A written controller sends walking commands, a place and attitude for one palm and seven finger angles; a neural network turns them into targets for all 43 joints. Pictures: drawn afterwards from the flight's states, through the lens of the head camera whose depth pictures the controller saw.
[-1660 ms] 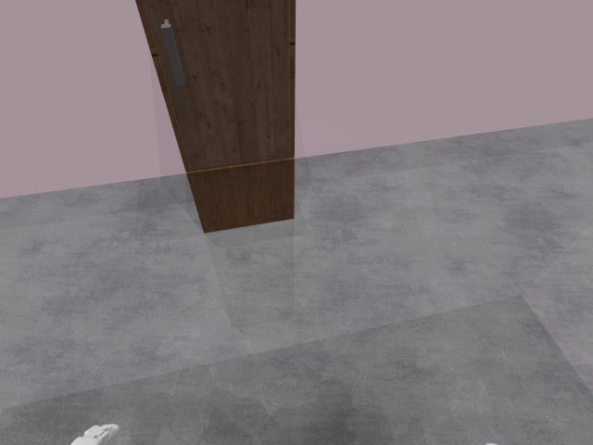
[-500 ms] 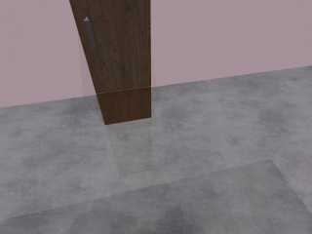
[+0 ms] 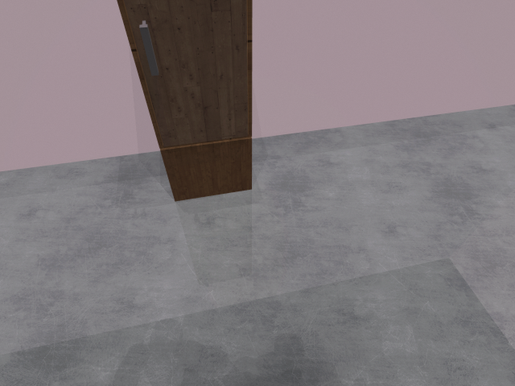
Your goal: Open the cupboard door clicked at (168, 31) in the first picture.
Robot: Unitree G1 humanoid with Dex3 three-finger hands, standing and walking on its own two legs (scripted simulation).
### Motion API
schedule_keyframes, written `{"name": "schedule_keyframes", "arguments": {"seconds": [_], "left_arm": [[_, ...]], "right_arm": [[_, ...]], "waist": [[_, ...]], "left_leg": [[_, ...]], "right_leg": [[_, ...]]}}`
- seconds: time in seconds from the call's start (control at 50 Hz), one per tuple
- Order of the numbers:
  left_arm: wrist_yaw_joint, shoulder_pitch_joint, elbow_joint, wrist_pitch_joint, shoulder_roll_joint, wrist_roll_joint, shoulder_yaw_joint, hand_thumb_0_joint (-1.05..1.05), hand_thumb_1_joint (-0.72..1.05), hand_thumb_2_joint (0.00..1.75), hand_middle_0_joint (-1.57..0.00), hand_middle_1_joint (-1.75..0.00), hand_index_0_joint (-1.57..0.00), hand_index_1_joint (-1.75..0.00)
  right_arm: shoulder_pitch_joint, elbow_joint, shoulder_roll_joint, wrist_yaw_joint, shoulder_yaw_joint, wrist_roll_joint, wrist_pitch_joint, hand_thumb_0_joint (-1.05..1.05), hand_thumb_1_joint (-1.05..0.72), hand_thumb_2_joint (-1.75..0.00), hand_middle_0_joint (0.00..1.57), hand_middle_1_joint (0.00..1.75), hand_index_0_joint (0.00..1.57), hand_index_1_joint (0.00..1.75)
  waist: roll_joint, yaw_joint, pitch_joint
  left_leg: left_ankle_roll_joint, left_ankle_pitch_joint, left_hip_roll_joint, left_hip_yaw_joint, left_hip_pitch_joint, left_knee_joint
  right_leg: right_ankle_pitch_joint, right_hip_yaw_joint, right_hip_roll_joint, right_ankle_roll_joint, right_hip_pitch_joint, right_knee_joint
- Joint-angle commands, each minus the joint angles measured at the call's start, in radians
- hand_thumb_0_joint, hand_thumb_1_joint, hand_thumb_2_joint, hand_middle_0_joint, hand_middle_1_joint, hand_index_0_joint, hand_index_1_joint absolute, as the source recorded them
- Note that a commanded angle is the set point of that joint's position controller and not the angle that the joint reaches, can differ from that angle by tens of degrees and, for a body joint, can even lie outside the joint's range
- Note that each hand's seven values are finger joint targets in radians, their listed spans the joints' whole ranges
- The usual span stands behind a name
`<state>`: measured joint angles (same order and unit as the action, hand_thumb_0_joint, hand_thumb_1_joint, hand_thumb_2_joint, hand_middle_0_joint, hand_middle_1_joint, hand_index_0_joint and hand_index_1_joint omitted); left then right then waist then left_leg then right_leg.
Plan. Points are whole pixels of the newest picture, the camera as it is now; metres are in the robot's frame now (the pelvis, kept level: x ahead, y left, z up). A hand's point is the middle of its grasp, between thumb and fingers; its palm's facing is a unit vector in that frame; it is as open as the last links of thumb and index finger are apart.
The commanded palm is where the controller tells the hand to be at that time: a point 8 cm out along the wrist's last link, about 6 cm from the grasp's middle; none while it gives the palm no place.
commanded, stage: walk to a spot facing it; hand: left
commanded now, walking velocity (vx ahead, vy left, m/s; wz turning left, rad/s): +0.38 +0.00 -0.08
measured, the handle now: (149, 48) +1.04 +0.41 +0.03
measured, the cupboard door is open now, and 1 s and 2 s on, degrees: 0 0 0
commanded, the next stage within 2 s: turn to face it in 0.52 s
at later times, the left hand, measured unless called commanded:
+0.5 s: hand out of the picture +0.13 +0.20 -0.19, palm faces -0.06 -0.99 -0.12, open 7.4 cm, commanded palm none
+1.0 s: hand (189, 278) +0.37 +0.18 -0.19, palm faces +0.07 -0.99 -0.16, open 7.3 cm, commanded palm none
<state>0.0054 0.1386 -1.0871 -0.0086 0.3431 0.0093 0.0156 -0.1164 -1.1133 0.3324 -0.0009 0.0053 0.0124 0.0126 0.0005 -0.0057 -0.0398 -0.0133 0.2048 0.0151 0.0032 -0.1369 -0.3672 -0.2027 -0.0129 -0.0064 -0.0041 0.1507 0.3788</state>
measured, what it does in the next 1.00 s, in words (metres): walks ahead: right foot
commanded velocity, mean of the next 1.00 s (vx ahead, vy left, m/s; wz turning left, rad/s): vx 0.19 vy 0.00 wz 0.09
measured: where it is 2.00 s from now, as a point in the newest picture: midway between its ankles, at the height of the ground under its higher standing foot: (258, 362)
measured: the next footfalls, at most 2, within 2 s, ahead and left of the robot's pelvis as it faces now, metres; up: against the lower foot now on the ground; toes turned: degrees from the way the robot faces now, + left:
right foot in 0.68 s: +0.34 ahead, -0.12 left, +0.00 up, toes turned -13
left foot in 1.02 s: +0.37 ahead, +0.11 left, +0.00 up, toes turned +12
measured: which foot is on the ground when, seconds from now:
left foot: down 0.00-0.66, up 0.68-1.00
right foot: down 0.00-0.28, up 0.30-0.66, down 0.68-1.00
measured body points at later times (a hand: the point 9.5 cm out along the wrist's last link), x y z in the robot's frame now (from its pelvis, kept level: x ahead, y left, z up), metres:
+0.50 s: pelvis +0.12 +0.03 -0.01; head +0.15 +0.05 +0.44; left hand +0.14 +0.25 -0.18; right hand -0.01 -0.17 -0.15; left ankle +0.00 +0.12 -0.75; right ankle +0.16 -0.11 -0.68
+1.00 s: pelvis +0.28 +0.01 -0.03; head +0.28 +0.03 +0.42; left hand +0.37 +0.24 -0.18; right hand +0.33 -0.24 -0.16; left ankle +0.32 +0.10 -0.74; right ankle +0.30 -0.11 -0.75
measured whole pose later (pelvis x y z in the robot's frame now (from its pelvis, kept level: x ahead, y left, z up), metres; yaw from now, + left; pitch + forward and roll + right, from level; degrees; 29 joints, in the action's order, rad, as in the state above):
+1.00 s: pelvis +0.28 +0.01 -0.03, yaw +4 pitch -2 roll -3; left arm -0.02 0.15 -0.97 0.00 0.18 0.02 -0.04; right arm -0.25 -1.00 0.17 0.01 -0.05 0.03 -0.01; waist 0.01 0.03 -0.04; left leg -0.02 0.33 0.10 0.12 -0.42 -0.77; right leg -0.30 0.28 0.08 -0.01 0.27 0.62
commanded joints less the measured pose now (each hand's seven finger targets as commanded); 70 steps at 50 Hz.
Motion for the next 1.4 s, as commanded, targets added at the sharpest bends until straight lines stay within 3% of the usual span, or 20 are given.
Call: {"name": "schedule_keyframes", "arguments": {"seconds": [0.0, 0.12, 0.18, 0.22, 0.24, 0.28, 0.3, 0.34, 0.52, 0.6, 0.62, 0.66, 0.72, 0.78, 0.96, 1.0, 1.02, 1.12, 1.28, 1.38], "left_arm": [[-0.021, 0.039, 0.026, 0.002, 0.075, 0.002, -0.019, 0.0, 0.9, 0.9, -0.2, -0.3, -0.2, -0.3], [-0.003, 0.172, 0.031, 0.009, 0.099, 0.012, -0.051, 0.0, 0.9, 0.9, -0.2, -0.3, -0.2, -0.3], [-0.01, 0.219, 0.036, -0.013, 0.097, 0.009, -0.072, 0.0, 0.9, 0.9, -0.2, -0.3, -0.2, -0.3], [-0.011, 0.199, 0.043, -0.018, 0.07, 0.008, -0.075, 0.0, 0.9, 0.9, -0.2, -0.3, -0.2, -0.3], [-0.008, 0.175, 0.053, -0.017, 0.038, 0.007, -0.072, 0.0, 0.9, 0.9, -0.2, -0.3, -0.2, -0.3], [-0.006, 0.049, 0.117, -0.028, -0.057, 0.01, -0.054, 0.0, 0.9, 0.9, -0.2, -0.3, -0.2, -0.3], [-0.01, 0.019, 0.132, -0.033, -0.038, 0.013, -0.063, 0.0, 0.9, 0.9, -0.2, -0.3, -0.2, -0.3], [0.005, 0.021, 0.112, -0.035, -0.073, 0.013, -0.065, 0.0, 0.9, 0.9, -0.2, -0.3, -0.2, -0.3], [0.026, -0.041, 0.124, -0.008, -0.169, 0.008, -0.058, 0.0, 0.9, 0.9, -0.2, -0.3, -0.2, -0.3], [0.012, 0.205, 0.053, -0.022, -0.115, 0.018, -0.08, 0.0, 0.9, 0.9, -0.2, -0.3, -0.2, -0.3], [0.003, 0.326, 0.019, -0.036, -0.067, 0.024, -0.094, 0.0, 0.9, 0.9, -0.2, -0.3, -0.2, -0.3], [-0.021, 0.45, -0.011, -0.055, 0.08, 0.006, -0.122, 0.0, 0.9, 0.9, -0.2, -0.3, -0.2, -0.3], [-0.04, 0.149, 0.07, -0.042, -0.022, 0.005, -0.091, 0.0, 0.9, 0.9, -0.2, -0.3, -0.2, -0.3], [-0.044, 0.037, 0.112, -0.036, -0.073, 0.014, -0.069, 0.0, 0.9, 0.9, -0.2, -0.3, -0.2, -0.3], [-0.039, 0.061, 0.16, 0.018, -0.029, 0.011, -0.094, 0.0, 0.9, 0.9, -0.2, -0.3, -0.2, -0.3], [-0.029, 0.088, 0.209, 0.031, -0.111, -0.002, -0.084, 0.0, 0.9, 0.9, -0.2, -0.3, -0.2, -0.3], [-0.031, 0.041, 0.23, 0.031, -0.082, 0.009, -0.08, 0.0, 0.9, 0.9, -0.2, -0.3, -0.2, -0.3], [-0.02, 0.1, 0.16, 0.024, -0.079, 0.009, -0.09, 0.0, 0.9, 0.9, -0.2, -0.3, -0.2, -0.3], [-0.029, 0.086, 0.161, 0.03, -0.093, 0.002, -0.077, 0.0, 0.9, 0.9, -0.2, -0.3, -0.2, -0.3], [-0.039, 0.218, 0.115, 0.007, -0.067, 0.004, -0.076, 0.0, 0.9, 0.9, -0.2, -0.3, -0.2, -0.3]], "right_arm": [[-0.03, 0.029, 0.077, 0.009, -0.007, 0.004, 0.003, 0.0, -0.9, -0.9, 0.2, 0.3, 0.2, 0.3], [-0.083, 0.054, 0.044, 0.002, -0.02, 0.012, -0.001, 0.0, -0.9, -0.9, 0.2, 0.3, 0.2, 0.3], [-0.109, 0.077, 0.014, 0.002, -0.027, 0.008, 0.02, 0.0, -0.9, -0.9, 0.2, 0.3, 0.2, 0.3], [-0.175, 0.059, -0.006, 0.003, -0.033, 0.003, 0.034, 0.0, -0.9, -0.9, 0.2, 0.3, 0.2, 0.3], [-0.251, 0.035, -0.004, 0.006, -0.035, 0.003, 0.041, 0.0, -0.9, -0.9, 0.2, 0.3, 0.2, 0.3], [-0.508, -0.049, 0.08, 0.025, -0.066, 0.018, 0.055, 0.0, -0.9, -0.9, 0.2, 0.3, 0.2, 0.3], [-0.522, -0.059, 0.036, 0.036, -0.05, 0.014, 0.056, 0.0, -0.9, -0.9, 0.2, 0.3, 0.2, 0.3], [-0.47, -0.037, -0.006, 0.041, -0.046, 0.012, 0.067, 0.0, -0.9, -0.9, 0.2, 0.3, 0.2, 0.3], [-0.475, -0.08, -0.08, 0.053, -0.04, 0.01, 0.079, 0.0, -0.9, -0.9, 0.2, 0.3, 0.2, 0.3], [-0.428, -0.078, -0.035, 0.054, -0.056, 0.0, 0.067, 0.0, -0.9, -0.9, 0.2, 0.3, 0.2, 0.3], [-0.427, -0.069, -0.054, 0.047, -0.055, -0.007, 0.064, 0.0, -0.9, -0.9, 0.2, 0.3, 0.2, 0.3], [-0.479, -0.035, -0.144, 0.04, -0.048, -0.025, 0.062, 0.0, -0.9, -0.9, 0.2, 0.3, 0.2, 0.3], [-0.373, -0.007, -0.163, 0.031, -0.055, -0.004, 0.017, 0.0, -0.9, -0.9, 0.2, 0.3, 0.2, 0.3], [-0.413, -0.004, -0.2, 0.022, -0.048, 0.004, -0.027, 0.0, -0.9, -0.9, 0.2, 0.3, 0.2, 0.3], [-0.286, 0.117, -0.124, -0.004, -0.061, 0.013, -0.025, 0.0, -0.9, -0.9, 0.2, 0.3, 0.2, 0.3], [-0.307, 0.154, 0.042, 0.003, -0.09, 0.025, -0.011, 0.0, -0.9, -0.9, 0.2, 0.3, 0.2, 0.3], [-0.306, 0.155, 0.066, 0.011, -0.093, 0.026, -0.008, 0.0, -0.9, -0.9, 0.2, 0.3, 0.2, 0.3], [-0.137, 0.195, 0.008, 0.032, -0.075, 0.011, 0.015, 0.0, -0.9, -0.9, 0.2, 0.3, 0.2, 0.3], [-0.149, 0.167, 0.031, 0.025, -0.09, 0.012, -0.013, 0.0, -0.9, -0.9, 0.2, 0.3, 0.2, 0.3], [-0.076, 0.17, 0.011, 0.014, -0.091, -0.002, -0.022, 0.0, -0.9, -0.9, 0.2, 0.3, 0.2, 0.3]], "waist": [[0.014, 0.005, 0.095], [0.134, -0.023, -0.08], [0.154, -0.012, -0.061], [0.095, 0.023, -0.055], [0.007, 0.058, -0.056], [-0.343, 0.144, -0.103], [-0.209, 0.128, -0.139], [-0.067, 0.088, -0.131], [-0.148, 0.041, -0.147], [-0.132, -0.08, 0.009], [-0.072, -0.132, 0.075], [0.152, -0.11, 0.249], [0.042, -0.02, 0.026], [0.078, 0.063, 0.0], [0.033, 0.048, -0.01], [-0.387, 0.055, -0.024], [-0.313, 0.073, 0.007], [-0.111, 0.007, 0.101], [-0.15, 0.041, 0.108], [-0.064, -0.024, 0.104]], "left_leg": [[0.02, 0.003, 0.094, -0.064, 0.03, 0.035], [0.027, 0.284, 0.02, 0.012, -0.219, -0.162], [0.023, 0.223, 0.036, 0.058, -0.247, -0.251], [0.03, 0.186, 0.048, 0.072, -0.106, -0.147], [0.047, 0.155, 0.068, 0.026, 0.028, -0.059], [0.181, -0.08, 0.369, -0.397, 0.266, 0.154], [0.234, -0.25, 0.412, -0.408, 0.267, 0.126], [0.239, -0.392, 0.384, -0.279, 0.251, 0.101], [0.137, -0.549, 0.232, 0.089, 0.113, 0.153], [0.102, -0.795, 0.233, 0.146, 0.133, -0.182], [0.072, -0.646, 0.196, 0.137, -0.015, -0.384], [0.038, 0.395, -0.003, 0.073, -0.337, -1.011], [0.042, 0.252, 0.12, -0.045, -0.349, -1.018], [0.006, 0.21, 0.124, 0.006, -0.237, -0.82], [-0.014, 0.032, 0.074, 0.121, -0.064, -0.239], [0.158, -0.172, 0.384, -0.379, -0.081, 0.079], [0.229, -0.169, 0.42, -0.468, -0.102, 0.111], [0.174, -0.398, 0.261, -0.163, -0.001, 0.037], [0.191, -0.469, 0.247, -0.157, 0.054, 0.007], [0.1, -0.245, 0.164, -0.127, -0.112, -0.106]], "right_leg": [[-0.051, -0.097, 0.114, -0.01, 0.0, -0.056], [-0.446, -0.263, 0.165, -0.094, 0.045, -0.135], [-0.288, -0.333, 0.249, -0.164, -0.004, -0.136], [-0.155, -0.23, 0.206, -0.146, 0.076, -0.038], [-0.13, -0.145, 0.135, -0.108, 0.181, 0.076], [-0.348, 0.077, -0.032, -0.024, 0.559, 0.594], [-0.335, 0.007, 0.033, -0.032, 0.626, 0.704], [-0.267, 0.006, 0.09, -0.025, 0.627, 0.766], [0.017, 0.177, 0.036, -0.042, 0.363, 0.361], [0.059, 0.187, -0.023, -0.091, 0.035, 0.221], [0.148, 0.138, 0.018, -0.103, -0.19, 0.155], [0.551, -0.419, 0.502, -0.298, -0.376, 0.023], [0.102, -0.216, 0.439, -0.233, 0.076, -0.102], [0.103, 0.032, 0.359, -0.145, 0.292, -0.134], [-0.127, 0.178, 0.302, -0.055, 0.282, 0.108], [-0.429, 0.223, 0.093, 0.058, 0.402, 0.489], [-0.461, 0.118, 0.085, 0.047, 0.398, 0.66], [-0.197, 0.041, 0.107, 0.066, 0.4, 0.743], [-0.255, 0.069, 0.066, 0.068, 0.263, 0.418], [0.028, 0.07, 0.078, 0.056, -0.009, 0.014]]}}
